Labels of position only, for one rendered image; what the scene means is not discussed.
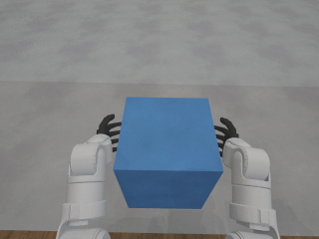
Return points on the robot right forearm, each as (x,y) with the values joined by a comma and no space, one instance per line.
(251,204)

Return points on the right robot hand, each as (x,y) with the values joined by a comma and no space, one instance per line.
(228,133)

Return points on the robot left forearm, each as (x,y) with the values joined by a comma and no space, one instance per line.
(85,198)

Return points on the carton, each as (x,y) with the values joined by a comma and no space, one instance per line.
(167,155)

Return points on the robot left upper arm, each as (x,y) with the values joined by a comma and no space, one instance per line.
(86,233)

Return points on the left robot hand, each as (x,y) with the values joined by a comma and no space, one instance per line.
(104,128)

